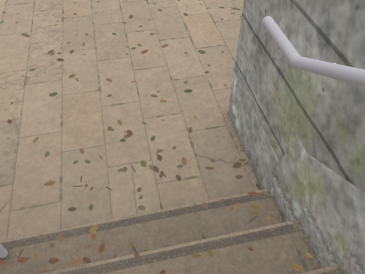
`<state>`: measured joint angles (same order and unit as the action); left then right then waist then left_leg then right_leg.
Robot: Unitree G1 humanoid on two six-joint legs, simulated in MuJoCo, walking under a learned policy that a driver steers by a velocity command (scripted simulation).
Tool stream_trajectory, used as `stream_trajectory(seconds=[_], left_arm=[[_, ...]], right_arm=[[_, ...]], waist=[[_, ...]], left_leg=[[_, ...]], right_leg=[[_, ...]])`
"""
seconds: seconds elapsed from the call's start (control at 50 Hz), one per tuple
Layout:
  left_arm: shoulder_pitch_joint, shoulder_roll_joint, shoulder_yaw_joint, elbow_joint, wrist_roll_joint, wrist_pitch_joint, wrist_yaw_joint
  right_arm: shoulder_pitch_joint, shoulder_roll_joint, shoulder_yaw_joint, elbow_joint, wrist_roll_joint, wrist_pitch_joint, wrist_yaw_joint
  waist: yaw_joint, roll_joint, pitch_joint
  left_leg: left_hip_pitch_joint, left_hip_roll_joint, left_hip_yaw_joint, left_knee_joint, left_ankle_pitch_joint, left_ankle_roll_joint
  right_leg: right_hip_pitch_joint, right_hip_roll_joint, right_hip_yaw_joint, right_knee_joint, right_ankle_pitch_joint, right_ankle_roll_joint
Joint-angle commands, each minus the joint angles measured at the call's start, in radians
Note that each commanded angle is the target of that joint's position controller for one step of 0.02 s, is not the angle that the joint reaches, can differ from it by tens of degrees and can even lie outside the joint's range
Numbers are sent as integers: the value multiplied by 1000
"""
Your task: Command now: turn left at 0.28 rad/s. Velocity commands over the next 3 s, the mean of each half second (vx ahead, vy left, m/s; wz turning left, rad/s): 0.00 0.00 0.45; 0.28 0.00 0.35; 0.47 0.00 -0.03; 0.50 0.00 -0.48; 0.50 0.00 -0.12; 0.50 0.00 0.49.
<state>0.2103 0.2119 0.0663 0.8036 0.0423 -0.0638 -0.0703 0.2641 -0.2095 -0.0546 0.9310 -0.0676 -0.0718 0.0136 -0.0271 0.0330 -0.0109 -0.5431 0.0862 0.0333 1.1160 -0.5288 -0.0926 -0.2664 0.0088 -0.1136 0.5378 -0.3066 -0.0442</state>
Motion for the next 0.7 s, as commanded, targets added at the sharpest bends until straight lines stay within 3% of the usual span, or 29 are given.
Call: stream_trajectory(seconds=[0.02,0.04,0.06,0.08,0.1,0.14,0.2,0.22,0.24,0.26,0.28,0.3,0.32,0.34,0.36,0.38,0.4,0.42,0.44,0.46,0.5,0.52,0.54,0.58,0.6,0.64,0.68,0.7], left_arm=[[100,161,65,-51,1,-24,61],[92,105,47,-53,7,-23,84],[76,78,38,-57,3,-21,98],[51,82,40,-71,-1,-19,108],[17,103,47,-91,-3,-17,114],[0,158,69,-103,12,-18,123],[34,215,100,-90,26,-40,133],[13,218,102,-85,19,-46,132],[-11,190,93,-82,25,-52,126],[-30,49,55,-137,29,-61,109],[-67,13,28,-268,-15,-70,114],[-219,34,26,-287,-78,-64,115],[-205,93,35,-278,-73,-50,121],[-125,180,58,-239,-40,-39,128],[-26,205,65,-188,-8,-29,129],[41,174,49,-160,12,-16,111],[74,130,29,-144,19,-3,92],[83,83,8,-149,11,7,77],[102,68,-8,-146,6,12,57],[96,83,-9,-154,1,15,48],[63,99,-21,-181,15,21,54],[19,99,-27,-200,17,29,74],[-4,91,-41,-206,29,38,83],[-38,71,-61,-197,43,41,81],[-58,64,-66,-195,45,38,76],[26,67,-77,-149,66,23,50],[23,82,-83,-131,70,13,24],[15,80,-88,-122,71,6,15]], right_arm=[[-33,-115,-33,-94,-7,-9,-54],[-22,-78,-19,-93,-9,5,-60],[-6,-56,-13,-93,-12,16,-55],[-1,-36,-5,-98,-20,24,-43],[3,-14,3,-102,-24,28,-30],[-17,5,16,-119,-27,35,-8],[18,-33,1,-123,-15,36,-17],[68,-68,-17,-108,-3,28,-27],[177,-113,-50,-68,12,11,-39],[332,-210,-80,-31,-10,-15,-68],[425,-372,-110,-83,-45,-41,-51],[473,-305,-98,-58,-88,-51,-8],[340,-266,-89,-71,-48,-41,31],[182,-225,-78,-100,22,-22,58],[45,-203,-65,-134,56,-12,70],[-17,-183,-55,-155,37,1,74],[-41,-158,-43,-167,8,7,67],[-29,-140,-33,-168,-6,3,53],[-20,-142,-24,-161,-13,-10,39],[19,-149,-21,-147,-10,-23,28],[115,-138,-12,-108,-7,-38,17],[165,-128,-12,-96,4,-40,18],[227,-126,-10,-74,2,-42,22],[272,-117,-1,-55,3,-45,33],[267,-116,4,-54,4,-47,38],[193,-128,14,-60,-24,-49,42],[178,-140,18,-70,-16,-53,36],[189,-125,26,-60,-9,-57,36]], waist=[[72,-126,-31],[68,-130,-24],[53,-117,-39],[40,-102,-45],[30,-101,-49],[47,-118,-39],[66,-132,-24],[40,-118,-28],[-6,-51,-65],[-49,210,-198],[-60,205,-268],[-186,22,-91],[-114,58,-18],[-14,65,-29],[73,72,-16],[119,47,-1],[125,17,-14],[116,5,-32],[112,1,-49],[94,19,-46],[47,50,-44],[11,55,-36],[-22,42,-48],[-60,58,-19],[-65,75,-11],[-12,102,-23],[-29,48,-13],[-41,43,-6]], left_leg=[[-222,-16,-133,221,34,18],[-262,-4,-153,188,89,22],[-259,1,-131,145,138,23],[-210,13,-89,87,176,25],[-127,15,-33,19,199,26],[29,1,46,-88,189,35],[129,-37,76,-268,158,46],[201,-56,75,-387,211,41],[400,-91,53,-535,371,59],[733,29,-175,-598,965,211],[943,315,-625,-629,1253,452],[845,338,-689,-692,1156,453],[740,339,-605,-689,1022,463],[548,288,-500,-706,832,450],[270,230,-390,-697,805,414],[68,175,-328,-703,742,375],[-2,127,-308,-706,675,346],[-2,95,-297,-710,607,335],[-16,62,-270,-695,544,331],[-10,46,-274,-692,486,332],[92,48,-331,-667,389,351],[207,67,-408,-656,356,369],[326,83,-470,-660,228,383],[420,84,-573,-677,-27,388],[404,74,-606,-686,-93,396],[199,34,-561,-633,-14,381],[164,15,-547,-585,9,393],[169,14,-550,-554,6,400]], right_leg=[[113,-440,276,-188,615,-358],[140,-430,258,-186,567,-328],[146,-410,222,-177,531,-295],[104,-383,166,-170,487,-256],[33,-344,105,-166,423,-216],[-84,-307,43,-164,275,-162],[-89,-379,94,-108,160,-143],[-95,-394,97,-42,133,-129],[-179,-354,47,136,47,-81],[-434,-166,-74,502,-349,13],[-734,27,94,686,-587,68],[-892,92,314,662,-493,78],[-918,41,327,707,-387,75],[-818,-10,258,761,-294,70],[-625,-39,227,852,-197,65],[-518,-25,206,934,-73,61],[-489,-6,192,977,20,71],[-500,0,183,986,80,82],[-472,12,162,1001,145,90],[-481,12,146,1023,144,96],[-571,-2,148,1053,99,110],[-682,-23,183,1007,61,127],[-771,-43,204,949,37,139],[-856,-67,205,781,9,143],[-832,-64,191,712,-19,136],[-626,-44,146,843,8,99],[-590,-38,132,819,-2,88],[-584,-33,131,788,-25,83]])
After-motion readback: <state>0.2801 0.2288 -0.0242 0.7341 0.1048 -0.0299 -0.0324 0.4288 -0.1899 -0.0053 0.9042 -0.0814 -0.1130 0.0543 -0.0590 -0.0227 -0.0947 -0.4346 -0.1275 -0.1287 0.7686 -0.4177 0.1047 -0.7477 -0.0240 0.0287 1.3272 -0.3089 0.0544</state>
